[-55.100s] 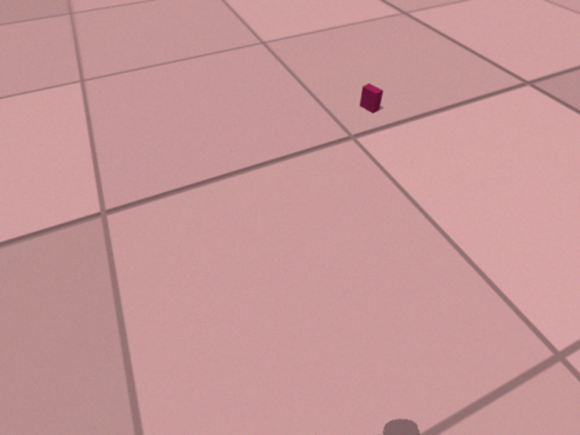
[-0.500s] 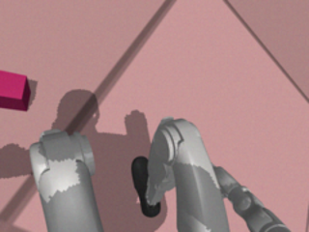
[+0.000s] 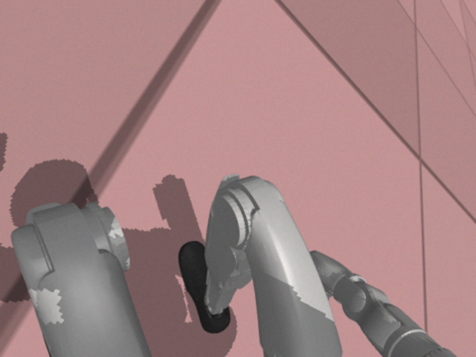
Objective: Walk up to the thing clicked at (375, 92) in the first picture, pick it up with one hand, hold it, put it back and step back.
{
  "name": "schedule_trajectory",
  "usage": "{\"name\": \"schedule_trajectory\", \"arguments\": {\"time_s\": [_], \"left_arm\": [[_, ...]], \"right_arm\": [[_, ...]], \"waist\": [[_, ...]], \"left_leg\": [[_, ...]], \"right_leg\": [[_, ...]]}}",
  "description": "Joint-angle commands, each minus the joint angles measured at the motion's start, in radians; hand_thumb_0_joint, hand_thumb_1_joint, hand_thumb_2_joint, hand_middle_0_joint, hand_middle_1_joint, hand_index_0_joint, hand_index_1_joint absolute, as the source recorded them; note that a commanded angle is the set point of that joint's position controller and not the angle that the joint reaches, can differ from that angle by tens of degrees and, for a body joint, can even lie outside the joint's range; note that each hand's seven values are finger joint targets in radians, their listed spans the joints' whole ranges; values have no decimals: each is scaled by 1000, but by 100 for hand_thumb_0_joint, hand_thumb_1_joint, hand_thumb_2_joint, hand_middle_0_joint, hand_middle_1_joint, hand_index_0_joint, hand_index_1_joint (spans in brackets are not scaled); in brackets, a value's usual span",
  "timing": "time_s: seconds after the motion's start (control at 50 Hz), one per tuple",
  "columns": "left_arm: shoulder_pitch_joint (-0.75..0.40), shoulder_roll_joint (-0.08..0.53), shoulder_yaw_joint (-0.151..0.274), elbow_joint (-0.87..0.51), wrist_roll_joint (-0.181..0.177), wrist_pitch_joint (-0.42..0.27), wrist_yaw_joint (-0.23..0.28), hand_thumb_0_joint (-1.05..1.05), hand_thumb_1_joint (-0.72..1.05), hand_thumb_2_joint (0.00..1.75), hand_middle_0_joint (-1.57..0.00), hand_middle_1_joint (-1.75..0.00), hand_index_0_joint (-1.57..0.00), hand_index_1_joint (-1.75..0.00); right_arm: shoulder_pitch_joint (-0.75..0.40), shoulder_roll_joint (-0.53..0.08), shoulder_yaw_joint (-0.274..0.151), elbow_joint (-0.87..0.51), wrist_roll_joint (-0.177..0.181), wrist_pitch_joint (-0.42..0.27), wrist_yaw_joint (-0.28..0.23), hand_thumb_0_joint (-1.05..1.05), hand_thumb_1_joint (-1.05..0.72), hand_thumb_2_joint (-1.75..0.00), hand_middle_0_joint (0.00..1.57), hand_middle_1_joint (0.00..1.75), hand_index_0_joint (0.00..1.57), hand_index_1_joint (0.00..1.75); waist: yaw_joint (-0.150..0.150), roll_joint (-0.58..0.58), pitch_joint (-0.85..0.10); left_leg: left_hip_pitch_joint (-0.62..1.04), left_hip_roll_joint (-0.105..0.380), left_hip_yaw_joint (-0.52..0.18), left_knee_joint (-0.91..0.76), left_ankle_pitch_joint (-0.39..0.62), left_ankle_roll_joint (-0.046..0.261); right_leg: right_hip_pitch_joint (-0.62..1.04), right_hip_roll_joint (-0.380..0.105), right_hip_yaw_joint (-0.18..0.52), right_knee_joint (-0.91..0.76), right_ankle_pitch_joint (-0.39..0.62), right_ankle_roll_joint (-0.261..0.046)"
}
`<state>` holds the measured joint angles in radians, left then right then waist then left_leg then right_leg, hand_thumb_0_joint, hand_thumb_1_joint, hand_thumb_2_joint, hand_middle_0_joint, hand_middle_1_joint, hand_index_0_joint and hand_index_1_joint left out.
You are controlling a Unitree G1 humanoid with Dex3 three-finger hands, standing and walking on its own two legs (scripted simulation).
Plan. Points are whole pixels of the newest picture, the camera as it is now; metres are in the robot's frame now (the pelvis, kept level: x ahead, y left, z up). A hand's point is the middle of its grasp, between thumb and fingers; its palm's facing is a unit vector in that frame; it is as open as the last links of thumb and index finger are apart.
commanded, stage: close in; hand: left
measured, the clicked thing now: out of the picture +0.44 +0.30 -0.22
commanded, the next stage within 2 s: rest palm in 0.18 s
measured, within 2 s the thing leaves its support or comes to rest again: leaves its support in 1.04 s
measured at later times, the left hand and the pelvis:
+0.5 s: hand out of the picture +0.42 +0.31 -0.18, palm faces +0.43 -0.90 +0.02, open 17.6 cm; pelvis +0.00 +0.00 +0.00, yaw -1 degrees
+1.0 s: hand out of the picture +0.43 +0.31 -0.17, palm faces +0.45 -0.89 +0.01, open 17.6 cm; pelvis +0.00 +0.00 +0.00, yaw -1 degrees
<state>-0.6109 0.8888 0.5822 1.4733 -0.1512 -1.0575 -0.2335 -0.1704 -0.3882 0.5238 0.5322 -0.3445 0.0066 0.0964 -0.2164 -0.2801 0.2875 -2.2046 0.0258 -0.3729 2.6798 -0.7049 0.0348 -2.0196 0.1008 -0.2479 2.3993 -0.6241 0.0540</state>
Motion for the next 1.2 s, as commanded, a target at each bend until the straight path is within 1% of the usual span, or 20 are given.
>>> {"name": "schedule_trajectory", "arguments": {"time_s": [0.0,0.06,0.18,0.28,0.3,0.36,0.38,0.4,0.46,0.5,0.54,0.6,0.66,0.68,0.72,0.92,1.08,1.1,1.16,1.18], "left_arm": [[-194,164,5,-123,-11,-94,50,0,-61,6,-1,-7,-5,-3],[-215,167,-15,-111,4,-107,79,0,-61,7,-1,-7,-5,-3],[-206,174,-18,-112,25,-131,128,0,-61,7,-2,-5,-4,-3],[-193,185,-2,-132,21,-133,150,0,-59,11,-4,-3,-4,-4],[-197,172,-16,-115,24,-129,151,0,-58,11,-3,-4,-3,-4],[-207,164,-36,-122,28,-123,158,0,-55,13,-3,-3,-2,-4],[-230,165,-49,-119,31,-120,159,0,-54,13,-2,-3,-2,-4],[-225,163,-41,-121,26,-119,165,0,-55,13,-2,-3,-2,-4],[-233,147,-55,-106,28,-120,167,0,-54,13,-2,-3,-2,-4],[-249,141,-72,-101,37,-124,174,0,-53,14,-2,-3,-1,-4],[-237,148,-69,-87,43,-120,180,0,-57,14,-3,-4,-2,-5],[-255,123,-88,-92,43,-125,182,0,-58,12,-3,-3,-3,-4],[-277,149,-88,-94,51,-125,189,0,-61,12,-4,-4,-3,-5],[-285,139,-96,-81,51,-123,190,0,-61,12,-4,-4,-3,-5],[-277,136,-93,-84,50,-121,193,0,-61,12,-4,-4,-4,-6],[-311,166,-84,-53,63,-114,214,0,-61,13,-5,-5,-4,-7],[-306,197,-65,-44,74,-107,228,0,-61,14,-5,-6,-4,-7],[-307,203,-60,-43,74,-108,227,0,-61,14,-6,-6,-5,-8],[-305,206,-48,-50,66,-108,229,0,-46,27,-24,-22,-23,-24],[-286,210,-39,-48,66,-106,229,0,-43,28,-26,-23,-25,-25]], "right_arm": [[-1,-368,-123,-21,-13,14,-7,0,-93,-90,20,30,20,30],[-7,-366,-116,-21,-17,16,-3,0,-93,-90,20,30,20,30],[2,-370,-107,-21,-27,24,5,0,-94,-90,20,30,20,30],[9,-361,-97,-17,-30,31,8,0,-93,-91,20,30,20,30],[1,-363,-99,-18,-28,33,6,0,-93,-91,20,30,20,30],[10,-358,-98,-7,-29,35,6,0,-93,-91,20,30,20,30],[8,-357,-96,-6,-28,35,4,0,-93,-91,20,30,20,30],[19,-357,-96,-7,-29,36,5,0,-93,-91,20,30,20,30],[18,-357,-96,-4,-30,38,6,0,-93,-91,20,30,20,30],[10,-358,-94,-6,-30,38,7,0,-93,-91,20,30,20,30],[8,-355,-94,-9,-29,43,10,0,-93,-91,20,30,20,30],[1,-357,-95,-6,-31,44,10,0,-93,-91,20,30,20,30],[-3,-358,-95,-7,-30,44,9,0,-93,-91,20,30,20,30],[1,-357,-93,-4,-30,45,10,0,-93,-91,20,30,20,30],[5,-354,-92,-4,-32,46,11,0,-93,-91,20,30,20,30],[0,-353,-88,-8,-30,58,10,0,-93,-91,20,30,20,30],[5,-355,-80,-16,-31,71,7,0,-93,-91,20,30,20,30],[-1,-356,-81,-18,-31,73,7,0,-93,-91,20,30,20,30],[5,-357,-77,-20,-32,78,6,0,-92,-91,20,30,20,30],[7,-354,-78,-20,-30,79,6,0,-91,-90,20,30,20,30]], "waist": [[-122,582,-486],[-132,567,-449],[-134,593,-465],[-128,584,-514],[-136,576,-487],[-144,554,-494],[-157,554,-490],[-156,549,-505],[-164,547,-510],[-169,550,-479],[-158,547,-482],[-175,546,-468],[-168,555,-470],[-181,555,-466],[-179,545,-493],[-181,546,-464],[-182,561,-482],[-181,563,-473],[-183,567,-492],[-172,570,-493]], "left_leg": [[425,70,24,-403,74,-77],[380,68,29,-395,29,-70],[418,76,15,-401,73,-76],[415,73,37,-372,132,-70],[393,74,36,-374,109,-68],[377,73,48,-357,110,-61],[366,72,48,-356,93,-59],[380,72,48,-354,113,-58],[382,70,42,-352,102,-60],[378,72,30,-369,86,-62],[375,71,35,-369,70,-62],[379,72,32,-369,76,-64],[383,73,30,-373,75,-65],[380,72,29,-372,78,-64],[398,73,32,-364,101,-64],[369,72,34,-377,69,-60],[392,79,28,-382,101,-63],[388,79,26,-384,90,-63],[400,81,23,-380,123,-65],[407,82,28,-377,133,-65]], "right_leg": [[139,11,-128,-118,119,-53],[135,14,-124,-130,92,-52],[155,18,-129,-121,127,-52],[219,26,-122,-136,177,-50],[193,24,-127,-136,160,-50],[212,30,-121,-152,172,-49],[205,31,-124,-154,162,-49],[220,32,-124,-155,177,-48],[214,34,-131,-153,172,-49],[194,30,-137,-147,157,-51],[192,32,-135,-152,143,-52],[185,30,-137,-150,153,-50],[176,29,-134,-151,150,-53],[184,29,-136,-150,154,-52],[199,31,-131,-155,173,-52],[186,27,-128,-165,146,-53],[192,27,-130,-161,164,-55],[185,27,-132,-162,156,-55],[206,27,-133,-159,180,-54],[208,28,-129,-160,186,-55]]}}
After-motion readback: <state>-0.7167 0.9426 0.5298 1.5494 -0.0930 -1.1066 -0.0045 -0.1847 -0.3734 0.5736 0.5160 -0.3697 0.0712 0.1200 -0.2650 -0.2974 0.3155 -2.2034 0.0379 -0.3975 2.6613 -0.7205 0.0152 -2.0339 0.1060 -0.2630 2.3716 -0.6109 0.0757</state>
